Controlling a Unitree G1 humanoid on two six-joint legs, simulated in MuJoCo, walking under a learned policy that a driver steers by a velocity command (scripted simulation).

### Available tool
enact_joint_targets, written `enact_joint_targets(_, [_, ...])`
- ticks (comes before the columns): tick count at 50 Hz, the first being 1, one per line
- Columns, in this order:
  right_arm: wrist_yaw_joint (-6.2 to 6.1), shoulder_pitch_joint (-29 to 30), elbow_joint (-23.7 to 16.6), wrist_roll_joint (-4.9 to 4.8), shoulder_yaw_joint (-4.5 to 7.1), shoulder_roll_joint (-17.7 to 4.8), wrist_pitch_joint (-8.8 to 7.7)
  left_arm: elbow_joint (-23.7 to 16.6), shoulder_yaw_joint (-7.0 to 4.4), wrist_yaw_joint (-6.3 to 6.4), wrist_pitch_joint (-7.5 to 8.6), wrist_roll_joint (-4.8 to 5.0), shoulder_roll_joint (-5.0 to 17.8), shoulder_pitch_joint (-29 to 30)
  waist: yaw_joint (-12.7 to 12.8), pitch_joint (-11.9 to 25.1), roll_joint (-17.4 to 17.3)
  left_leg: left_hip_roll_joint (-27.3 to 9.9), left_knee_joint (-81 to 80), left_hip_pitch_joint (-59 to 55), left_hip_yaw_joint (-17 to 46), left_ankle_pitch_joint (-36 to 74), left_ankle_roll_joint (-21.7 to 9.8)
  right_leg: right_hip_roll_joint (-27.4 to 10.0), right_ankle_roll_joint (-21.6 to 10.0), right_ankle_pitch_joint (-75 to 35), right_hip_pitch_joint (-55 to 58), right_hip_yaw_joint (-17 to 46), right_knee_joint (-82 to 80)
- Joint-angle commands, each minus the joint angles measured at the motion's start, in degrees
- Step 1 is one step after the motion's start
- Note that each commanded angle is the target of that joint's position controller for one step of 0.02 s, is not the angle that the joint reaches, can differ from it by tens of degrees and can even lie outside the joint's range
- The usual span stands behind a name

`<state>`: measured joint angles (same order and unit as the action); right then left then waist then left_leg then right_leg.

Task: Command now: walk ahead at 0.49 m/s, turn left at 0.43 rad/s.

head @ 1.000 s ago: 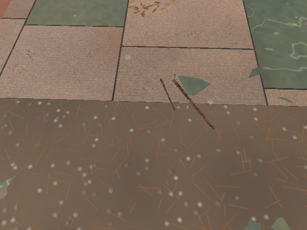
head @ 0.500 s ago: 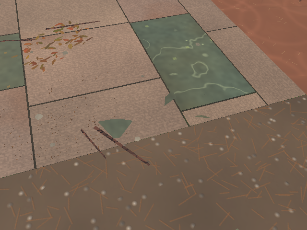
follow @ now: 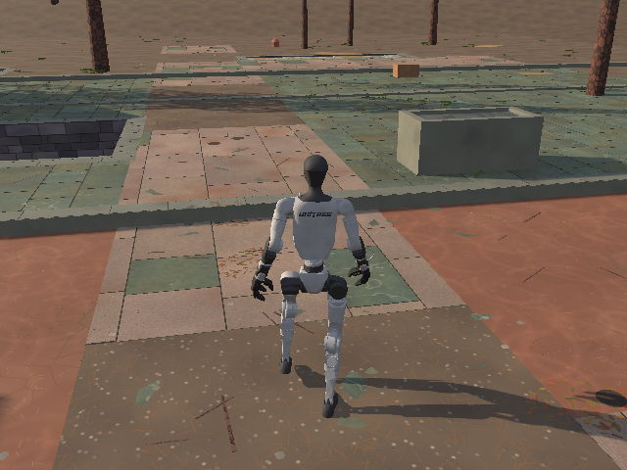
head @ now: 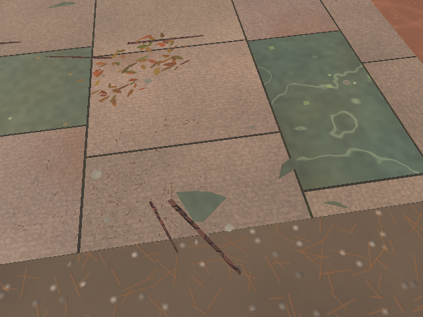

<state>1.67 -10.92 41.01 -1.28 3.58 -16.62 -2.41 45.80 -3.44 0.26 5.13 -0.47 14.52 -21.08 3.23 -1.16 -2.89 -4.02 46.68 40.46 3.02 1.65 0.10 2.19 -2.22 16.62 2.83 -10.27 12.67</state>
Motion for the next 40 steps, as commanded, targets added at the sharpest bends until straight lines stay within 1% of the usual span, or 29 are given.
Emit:
enact_joint_targets(1, [1.41,8.01,-6.44,-0.02,-0.71,-0.41,-0.93,-2.38,-2.26,0.75,0.55,0.57,9.43,1.59,0.78,-6.11,4.95,-0.18,-7.73,-0.01,-2.94,3.27,-1.59,-16.45,-5.51,-27.24,-3.21,2.26,-5.37])
enact_joint_targets(3, [2.32,10.30,-8.09,-0.19,-0.64,-0.87,-1.03,-1.28,-2.49,0.94,-0.37,0.96,10.29,0.50,0.80,-6.12,5.01,0.60,-10.51,0.46,-4.61,0.54,-3.17,-17.60,-4.98,-33.77,1.37,0.87,-2.69])
enact_joint_targets(5, [2.82,9.67,-9.03,-0.16,0.06,-2.46,-0.81,-1.08,-2.89,1.39,-1.37,1.07,12.00,0.78,-0.96,-3.22,6.77,3.53,-11.11,-3.79,-7.72,-4.41,-5.26,-17.86,-4.08,-51.59,4.69,-0.74,3.40])
enact_joint_targets(6, [2.83,7.79,-9.04,-0.17,0.65,-3.59,-0.50,-1.16,-3.14,1.70,-1.90,1.17,12.96,0.95,-2.49,-0.95,8.00,5.45,-10.60,-7.15,-9.28,-7.62,-6.47,-17.91,-3.70,-61.06,6.09,-1.18,8.04])
enact_joint_targets(7, [2.68,3.26,-8.37,-0.26,1.59,-5.37,-0.19,-1.37,-3.31,1.93,-2.44,1.16,13.76,1.30,-5.26,2.10,8.82,7.38,-10.31,-13.10,-10.16,-10.33,-7.88,-17.68,-3.42,-67.18,5.96,-1.46,15.38])
enact_joint_targets(8, [2.08,-4.25,-6.96,-0.34,3.08,-8.16,0.05,-1.73,-3.32,2.06,-2.69,1.42,14.10,2.18,-9.54,6.20,8.31,9.11,-12.77,-24.59,-9.73,-9.41,-9.88,-16.60,-2.54,-66.19,1.56,-1.84,25.99])
enact_joint_targets(9, [0.91,-12.90,-5.17,-0.26,4.67,-11.25,0.69,-2.60,-2.86,2.21,-2.23,1.33,13.45,2.77,-14.28,10.50,4.87,6.39,-15.85,-41.64,-2.82,-7.77,-12.44,-14.06,-0.55,-52.00,-10.87,-1.75,41.50])
enact_joint_targets(10, [0.21,-12.06,-5.30,-0.28,5.38,-17.01,0.41,-5.47,0.12,0.86,-0.85,-0.86,3.78,-4.12,-6.46,15.39,-11.44,-9.95,-17.28,-63.34,28.51,-13.13,-23.40,-2.04,3.26,11.56,-38.46,2.05,64.57])
enact_joint_targets(11, [0.17,-13.93,-6.68,-0.01,4.33,-13.33,-0.34,-6.44,0.00,-0.15,1.67,0.87,7.55,0.50,-10.07,24.36,-6.05,-15.00,-26.94,-66.77,46.23,-21.56,-27.41,0.90,2.89,17.64,-44.99,16.17,72.19])
enact_joint_targets(12, [0.15,-11.81,-6.29,0.46,3.57,-10.52,-0.95,-8.74,-0.84,-0.65,2.86,3.03,10.60,7.32,-11.06,15.58,-2.22,-13.14,-29.69,-60.75,38.03,-19.37,-23.25,-2.40,1.67,11.89,-49.13,17.79,70.01])
enact_joint_targets(13, [0.14,-8.03,-6.46,0.18,3.13,-9.21,-1.33,-9.55,-0.45,-0.48,3.47,2.73,9.97,8.79,-7.99,9.08,2.95,-10.66,-30.13,-51.41,30.98,-14.19,-20.91,-4.91,1.05,6.87,-47.76,17.27,64.10])
enact_joint_targets(14, [0.13,-4.23,-7.08,0.15,2.68,-7.80,-1.47,-8.95,-0.60,-0.09,3.47,1.26,9.65,8.87,-5.31,5.26,5.30,-8.19,-30.67,-43.39,25.76,-7.64,-19.31,-6.62,1.51,4.88,-44.74,16.59,58.89])
enact_joint_targets(15, [-0.13,-2.06,-7.85,0.91,2.23,-6.69,-1.62,-8.57,-1.00,-0.02,2.88,0.41,10.15,7.51,-3.33,4.10,4.01,-6.57,-31.86,-37.91,22.46,-2.51,-18.99,-7.78,2.14,3.21,-40.76,16.87,56.49])
enact_joint_targets(16, [-0.29,-1.00,-8.13,1.15,2.11,-6.52,-1.63,-8.38,-1.12,-0.06,2.12,0.02,10.11,6.50,-2.12,3.39,3.03,-5.52,-33.12,-34.27,20.96,-0.31,-18.91,-8.13,3.02,2.39,-38.49,16.56,54.60])
enact_joint_targets(18, [-0.79,-1.21,-7.30,0.70,2.28,-7.24,-1.87,-8.34,-0.72,0.08,0.96,-0.63,8.60,6.18,-1.48,2.34,2.37,-4.44,-34.09,-28.65,17.15,4.59,-18.89,-8.37,5.19,0.70,-36.87,14.72,49.55])
enact_joint_targets(20, [-1.56,-2.49,-6.38,0.60,2.67,-8.79,-1.68,-9.76,0.02,0.30,0.43,-0.85,6.88,10.26,-2.56,0.82,1.73,-2.23,-34.26,-24.49,13.57,5.22,-17.70,-7.57,6.84,-5.12,-36.48,13.39,41.82])
enact_joint_targets(23, [-2.28,-4.84,-5.13,0.02,2.83,-9.43,-0.90,-11.26,0.86,-0.08,0.68,-0.50,5.12,17.73,-5.82,0.61,-0.37,1.28,-32.52,-22.06,10.84,-1.44,-14.00,-4.59,7.23,-18.14,-31.87,12.64,27.01])
enact_joint_targets(25, [-2.40,-7.18,-4.19,-0.08,2.96,-9.92,-0.51,-12.08,0.71,-0.54,1.03,0.32,5.69,21.12,-7.49,1.14,-1.19,0.64,-31.60,-22.99,13.07,-5.61,-13.00,-2.73,7.24,-21.73,-29.32,12.86,22.02])
enact_joint_targets(28, [-2.53,-8.67,-3.42,-0.50,2.81,-9.12,-0.05,-12.67,-0.24,-1.18,1.71,0.91,8.01,22.39,-7.27,1.66,-2.61,-1.55,-26.77,-28.97,18.89,-9.79,-12.04,-2.18,5.82,-18.19,-28.83,15.43,16.92])
enact_joint_targets(30, [-2.62,-7.89,-3.54,-0.26,2.90,-8.95,0.21,-12.19,-1.15,-1.36,2.24,1.18,9.44,19.90,-5.31,1.92,-4.44,-2.76,-23.12,-31.14,22.20,-9.36,-11.04,-2.19,3.85,-12.96,-25.70,15.60,15.56])
enact_joint_targets(31, [-2.58,-7.08,-3.82,-0.17,2.62,-7.94,0.32,-11.11,-1.78,-1.19,2.51,1.16,10.04,15.76,-2.85,3.04,-4.73,-1.62,-19.95,-30.52,21.95,-8.32,-9.83,-2.16,2.36,-12.82,-20.18,14.62,13.22])
enact_joint_targets(32, [-2.37,-7.25,-4.27,0.15,1.66,-5.20,0.13,-10.34,-2.66,-0.79,2.84,0.43,11.85,9.88,0.05,7.69,-3.04,1.29,-10.87,-27.77,19.27,-8.25,-7.85,-5.96,-0.32,-11.65,-9.62,17.18,12.95])
enact_joint_targets(33, [-2.29,-9.64,-5.09,1.39,0.26,-1.13,0.00,-9.75,-3.38,-0.27,2.69,-0.03,14.95,1.61,1.91,16.06,6.30,6.08,6.38,-19.98,12.58,-23.85,-5.20,-17.05,-3.79,-8.26,5.11,28.80,13.07])
enact_joint_targets(34, [-2.36,-16.14,-6.71,-1.20,-0.07,-1.30,-0.49,-6.96,-4.17,-1.03,1.97,-0.45,18.18,-1.74,-1.62,18.69,25.41,10.22,22.12,-0.11,7.34,-37.13,-2.56,-27.15,-12.93,10.25,15.93,57.70,5.51])
enact_joint_targets(35, [-2.72,-14.92,-4.42,-1.62,1.00,-7.13,-0.39,-8.27,-2.97,-1.40,1.86,0.51,12.07,0.88,-0.05,12.33,15.03,6.18,27.76,4.61,9.21,-32.56,-1.44,-25.26,-11.62,20.56,11.34,57.16,2.56])
enact_joint_targets(36, [-2.65,-8.97,-4.94,-0.89,1.52,-8.88,-0.17,-8.27,-2.10,-1.23,1.46,0.56,9.07,2.76,1.06,6.27,10.15,4.63,28.54,5.06,7.55,-27.21,-1.11,-22.38,-9.23,16.26,5.47,46.76,2.81])
enact_joint_targets(37, [-2.68,-6.03,-5.40,-0.06,1.37,-7.90,-0.08,-8.36,-1.58,-1.29,1.18,0.02,8.18,4.98,0.20,3.24,6.27,3.14,27.02,3.03,6.20,-23.81,-0.85,-19.59,-8.35,7.88,-0.57,39.72,2.28])
enact_joint_targets(38, [-2.51,-3.84,-6.15,0.54,1.43,-7.06,-0.31,-7.73,-1.23,-1.24,1.04,-0.15,7.17,6.23,-0.50,0.84,6.13,1.77,23.85,2.25,6.19,-21.45,-0.81,-17.52,-8.59,1.40,-4.47,35.02,1.42])
enact_joint_targets(40, [-1.88,-4.37,-6.08,0.14,1.04,-4.86,-0.38,-6.73,-0.84,-1.12,1.30,-0.22,6.25,6.52,-2.10,0.50,8.79,0.25,19.33,-1.75,4.62,-19.55,-0.82,-14.84,-8.48,-5.52,-8.33,28.76,-0.73])
